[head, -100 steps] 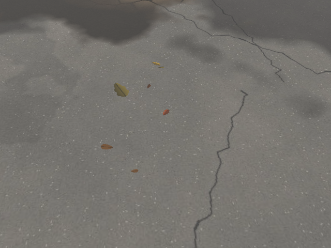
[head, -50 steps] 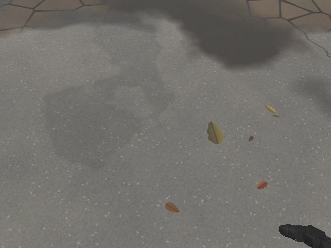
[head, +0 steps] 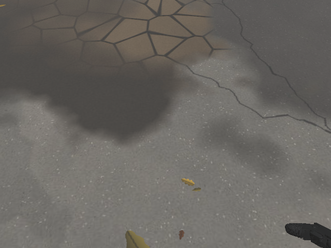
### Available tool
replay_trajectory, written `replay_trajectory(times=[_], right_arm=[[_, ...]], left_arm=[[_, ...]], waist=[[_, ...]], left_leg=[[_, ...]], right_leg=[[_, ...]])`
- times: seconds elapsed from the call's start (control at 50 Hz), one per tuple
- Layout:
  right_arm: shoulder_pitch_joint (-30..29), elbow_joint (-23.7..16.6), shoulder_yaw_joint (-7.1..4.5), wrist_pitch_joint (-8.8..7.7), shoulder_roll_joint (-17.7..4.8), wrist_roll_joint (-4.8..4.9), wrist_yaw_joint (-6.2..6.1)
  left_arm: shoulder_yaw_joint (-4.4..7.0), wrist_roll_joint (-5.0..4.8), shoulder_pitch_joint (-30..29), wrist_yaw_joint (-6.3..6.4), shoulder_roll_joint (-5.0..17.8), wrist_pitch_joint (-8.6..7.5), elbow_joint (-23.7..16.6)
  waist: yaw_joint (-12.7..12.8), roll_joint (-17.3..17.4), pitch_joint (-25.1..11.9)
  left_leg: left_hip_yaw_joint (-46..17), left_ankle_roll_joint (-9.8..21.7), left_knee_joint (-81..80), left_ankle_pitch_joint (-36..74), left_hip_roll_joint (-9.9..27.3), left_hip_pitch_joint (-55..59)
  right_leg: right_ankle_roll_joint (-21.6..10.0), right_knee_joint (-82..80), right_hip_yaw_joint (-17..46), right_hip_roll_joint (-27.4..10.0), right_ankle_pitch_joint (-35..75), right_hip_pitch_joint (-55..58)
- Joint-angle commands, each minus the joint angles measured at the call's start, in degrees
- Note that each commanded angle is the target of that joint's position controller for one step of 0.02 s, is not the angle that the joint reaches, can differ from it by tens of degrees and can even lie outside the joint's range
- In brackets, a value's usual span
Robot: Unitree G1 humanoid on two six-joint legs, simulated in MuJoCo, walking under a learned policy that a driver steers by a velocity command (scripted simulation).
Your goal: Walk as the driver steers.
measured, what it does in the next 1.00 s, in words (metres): walks ahead: left foot, then right foot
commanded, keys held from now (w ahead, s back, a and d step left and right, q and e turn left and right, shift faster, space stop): w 0.42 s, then w+q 0.16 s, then q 0.42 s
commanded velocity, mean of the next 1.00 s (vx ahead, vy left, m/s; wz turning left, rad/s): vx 0.39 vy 0.00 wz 0.16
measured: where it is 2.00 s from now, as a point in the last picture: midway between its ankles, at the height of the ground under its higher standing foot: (194, 239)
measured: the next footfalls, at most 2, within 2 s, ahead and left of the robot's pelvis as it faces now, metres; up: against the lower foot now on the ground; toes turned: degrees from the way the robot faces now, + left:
left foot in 0.02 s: +0.17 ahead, +0.12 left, +0.00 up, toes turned -2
right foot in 0.52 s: +0.44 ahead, -0.13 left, +0.00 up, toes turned -1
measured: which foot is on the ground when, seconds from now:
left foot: up 0.00-0.00, down 0.02-0.54, up 0.56-0.96, down 0.98-1.00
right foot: down 0.00-0.04, up 0.06-0.50, down 0.52-1.00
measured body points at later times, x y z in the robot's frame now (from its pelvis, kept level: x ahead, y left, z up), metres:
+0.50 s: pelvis +0.27 -0.01 +0.00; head +0.30 -0.01 +0.45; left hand +0.53 +0.20 -0.06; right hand +0.24 -0.29 -0.13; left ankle +0.13 +0.12 -0.73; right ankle +0.41 -0.13 -0.72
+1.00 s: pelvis +0.47 +0.00 -0.01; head +0.51 +0.02 +0.44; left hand +0.52 +0.30 -0.13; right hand +0.71 -0.22 -0.09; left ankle +0.55 +0.11 -0.73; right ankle +0.41 -0.13 -0.72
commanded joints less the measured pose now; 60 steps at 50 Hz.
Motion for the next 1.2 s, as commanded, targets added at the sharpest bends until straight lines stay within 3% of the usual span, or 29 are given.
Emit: replay_trajectory(times=[0.02, 0.04, 0.06, 0.08, 0.12, 0.2, 0.3, 0.4, 0.46, 0.5, 0.52, 0.54, 0.56, 0.58, 0.6, 0.62, 0.66, 0.74, 0.82, 0.94, 0.96, 0.98, 1.0, 1.02, 1.04, 1.06, 1.08, 1.12, 1.2], right_arm=[[12.38, -1.68, -3.94, -1.55, -11.02, -0.96, -0.61], [20.4, 0.26, -5.45, -0.95, -16.01, -1.43, -0.68], [22.58, 1.76, -4.73, -0.46, -12.35, 0.45, -0.09], [19.51, 1.28, -3.62, -0.11, -8.81, 1.09, -0.27], [13.39, 0.43, -2.41, 0.79, -6.41, 0.01, -0.36], [11.99, 1.24, -1.92, 0.24, -6.01, 0.04, -0.3], [15.17, 3.55, -2.6, 0.85, -9.03, 0.85, -1.01], [20.66, 6.3, -2.63, 1.94, -10.06, 1.46, -1.06], [21.76, 7.33, -2.89, 3.01, -10.79, 1.63, -1.44], [20.1, 7.05, -2.9, 3.45, -11.34, 1.69, -1.73], [18.96, 5.81, -1.99, 3.22, -9.19, 0.91, -1.75], [24.32, 4.18, -0.15, 2.16, -3.35, 0.57, -1.63], [24.82, 4.9, -0.32, 1.32, -4.88, 1.3, -1.48], [20.29, 3.93, -1.87, 1.31, -9.38, 2.64, -1.4], [16.67, 2.97, -1.95, 1.59, -9.27, 2.49, -1.58], [15.4, 2.85, -2.13, 2.15, -8.56, 1.65, -1.87], [18.68, 3.91, -2.5, 4.23, -6.69, 1.38, -2.28], [16.87, 1.7, -2.31, 6.21, -4.09, 0.78, -2.46], [10.48, -1.14, -1.85, 5.87, -3.08, 0.54, -0.53], [8.48, -5.34, -3.58, 6.7, -6.38, 0.23, 1.35], [11.95, -4.7, -4.27, 6.56, -7.34, 0.17, 1.13], [16.47, -3.9, -5.8, 6.36, -11.33, -0.06, 0.15], [17.87, -5.08, -7.24, 6.59, -18.22, -0.5, -1.37], [16.6, -7.16, -6.29, 6.27, -17.37, -1.27, -1.26], [14.99, -7.97, -5.42, 6.03, -13.93, -0.74, -0.68], [12.2, -7.88, -4.82, 5.81, -11.96, 0.0, -0.74], [10.01, -7.88, -4.45, 6.07, -10.52, 0.73, -0.97], [6.62, -8.76, -4.22, 6.89, -10.15, 0.25, -1.79], [6.9, -9.23, -4.99, 7.37, -11.44, -0.1, -3.02]], left_arm=[[0.77, 0.68, -2.23, 0.02, 5.2, -0.56, -4.04], [-0.18, -0.34, 5.4, 0.09, 2.34, -1.32, -4.09], [-0.24, -0.55, 5.34, 0.08, 4.44, -1.86, -3.98], [0.78, -0.99, -0.48, -0.12, 8.3, -1.96, -4.69], [0.62, 0.41, -7.74, -0.32, 7.25, -2.06, -6.61], [0.23, 0.64, -6.12, -0.51, 3.79, -1.59, -6.1], [-0.97, 0.88, -15.04, -0.83, 1.44, -2.18, -8.05], [-1.0, -0.09, -23.12, -2.2, 1.94, -2.78, -10.3], [-0.46, -0.03, -23.6, -2.93, 3.29, -3.4, -11.26], [1.26, 0.44, -13.61, -2.47, 6.45, -3.75, -8.61], [2.47, 1.32, -3.63, -1.83, 9.79, -3.76, -6.68], [3.85, 2.26, 3.36, -1.27, 15.21, -3.17, -5.72], [2.96, 1.62, 5.14, -1.25, 11.75, -2.64, -5.17], [1.86, 1.19, 2.29, -1.1, 8.69, -2.48, -4.85], [1.17, 1.18, -2.2, -1.04, 7.13, -2.47, -5.14], [0.56, 1.54, -6.3, -1.32, 5.3, -2.7, -5.01], [0.3, 2.07, -11.37, -1.68, 3.56, -3.59, -4.76], [1.29, 2.14, -14.19, -0.49, 5.86, -3.9, -3.18], [1.71, 1.54, -13.18, 1.13, 7.47, -2.18, -1.69], [2.88, -0.96, -13.17, 1.55, 10.23, 0.29, -0.53], [2.82, -1.29, -13.45, 1.68, 9.73, 0.57, -0.51], [2.5, -0.48, -10.05, 1.5, 8.47, 0.56, 0.1], [1.29, 2.61, -7.14, 0.98, 5.08, 0.18, -1.63], [0.45, 2.63, -6.99, 0.27, 5.05, -0.03, -2.71], [1.26, 0.83, -10.66, -0.17, 7.99, 0.2, -2.38], [1.08, 0.22, -13.11, 0.03, 7.4, 0.6, -3.17], [1.11, 0.92, -13.67, 0.66, 6.86, 1.14, -2.59], [1.34, 1.39, -13.42, 1.27, 7.08, 2.2, -2.67], [0.61, 1.3, -12.75, 1.54, 4.88, 2.33, -1.97]], waist=[[-9.42, -5.23, -10.75], [-8.91, 9.21, -19.22], [-9.65, 14.41, -18.56], [-10.44, 7.59, -9.58], [-8.14, 1.12, -0.34], [-4.9, 4.13, 0.24], [-7.44, 2.25, 0.9], [-10.32, 2.37, 2.76], [-8.86, 3.05, 2.89], [-2.83, 2.86, -2.8], [1.74, 1.14, -10.57], [1.95, -11.36, -20.22], [2.63, -16.0, -24.54], [2.52, -11.29, -15.0], [0.77, -8.92, -8.46], [-1.49, -6.91, -4.21], [-5.75, -8.49, -1.89], [-7.46, -7.55, -0.68], [-4.85, -6.37, -1.69], [-5.51, -6.49, -1.99], [-7.44, -5.33, -3.5], [-8.73, 0.37, -6.64], [-6.42, 14.94, -10.59], [-6.52, 15.63, -20.38], [-8.84, 6.69, -19.79], [-7.48, 3.53, -14.63], [-6.21, -0.36, -10.32], [-3.79, 2.96, -7.55], [-4.02, 4.48, -8.86]], left_leg=[[-5.95, 6.94, 0.22, 0.59, 7.12, 25.12], [-27.78, 16.78, -0.89, -7.07, 18.79, 47.01], [-41.93, 18.45, -8.54, -20.48, 22.68, 48.9], [-36.68, 15.83, -9.96, -27.54, 21.0, 42.17], [-24.93, 13.4, -13.03, -20.26, 16.27, 27.61], [-14.39, 13.01, -16.97, -4.68, 11.83, 19.18], [-6.06, 11.68, -18.17, 4.04, 9.85, 19.34], [-5.71, 10.64, -16.11, 2.88, 11.83, 24.03], [-7.96, 9.44, -12.15, 7.32, 13.8, 27.95], [-6.04, 7.44, -1.55, 19.9, 10.92, 25.84], [-4.01, 5.38, 11.44, 14.43, 8.02, 17.13], [1.18, 0.79, 33.96, -8.66, -0.09, -6.09], [-5.16, 0.5, 43.27, -32.57, -1.32, -13.16], [-5.98, 0.56, 47.3, -29.37, 1.57, -17.47], [-4.12, 0.27, 45.98, -25.05, 3.58, -16.74], [-3.51, -0.33, 43.31, -22.32, 4.87, -14.03], [-3.32, -1.53, 40.28, -20.11, 6.15, -6.22], [-1.61, -3.31, 32.12, -11.02, 5.82, -5.77], [1.36, -2.22, 17.7, 0.62, 4.99, -1.73], [4.37, 2.09, 8.06, -8.49, 2.32, 0.93], [5.8, 3.62, 3.26, -5.27, 0.11, 6.61], [2.61, 6.06, -0.89, 11.91, 0.11, 16.1], [-16.45, 13.9, 2.09, 41.7, 14.0, 31.27], [-34.14, 24.72, -2.14, 34.39, 22.97, 38.07], [-29.43, 22.51, -4.15, 25.97, 20.22, 35.39], [-24.17, 19.01, -4.42, 18.47, 17.42, 30.32], [-20.98, 16.05, -5.68, 12.04, 14.8, 24.57], [-18.08, 13.8, -8.04, 5.33, 11.02, 15.47], [-17.72, 13.6, -8.18, 2.38, 9.2, 13.4]], right_leg=[[-3.82, 16.49, 5.34, -10.0, 32.77, -7.09], [1.24, 37.31, -1.99, -1.46, 14.52, -27.47], [2.15, 45.31, -1.06, -1.25, -8.9, -38.17], [1.99, 48.98, -0.27, -4.56, -5.27, -42.74], [2.0, 44.12, -4.49, -9.05, 2.57, -41.34], [3.19, 35.06, -6.92, -12.08, 8.22, -35.04], [4.55, 16.75, -9.09, -11.73, 22.74, -33.05], [3.75, 6.55, -10.13, -9.47, 26.68, -30.64], [1.8, 2.68, -9.92, -8.29, 20.76, -27.73], [-0.54, -0.66, -11.65, -6.18, 20.31, -11.95], [-3.42, 2.5, -6.72, -12.04, 23.16, 4.82], [-11.02, 2.26, 14.91, -27.42, 17.78, 28.61], [-13.14, -4.57, 28.28, -31.37, 10.46, 28.83], [-10.6, -6.36, 21.11, -29.13, 6.47, 21.59], [-9.15, -7.78, 13.3, -27.19, 13.7, 12.63], [-8.5, -9.31, 7.13, -24.86, 23.52, 4.79], [-7.51, -11.21, -2.45, -21.91, 38.84, -4.96], [-7.96, -13.2, -12.51, -21.21, 48.71, -8.68], [-6.77, -12.21, -18.42, -20.09, 45.83, -6.04], [-4.16, -0.73, -18.54, -23.14, 46.67, 0.79], [-2.36, 6.01, -20.17, -21.11, 48.16, -0.14], [1.21, 17.08, -22.01, -16.55, 42.06, -3.94], [6.29, 36.78, -23.14, -9.39, 5.95, -22.17], [7.77, 50.65, -11.6, -2.48, -17.43, -32.03], [6.86, 52.72, -5.79, -5.37, -14.02, -33.84], [6.04, 50.32, -6.0, -6.94, -9.65, -35.22], [6.13, 45.57, -6.15, -8.43, -6.4, -34.85], [6.43, 38.64, -7.1, -8.22, -1.72, -28.93], [7.92, 27.32, -6.93, -6.24, 1.32, -24.52]])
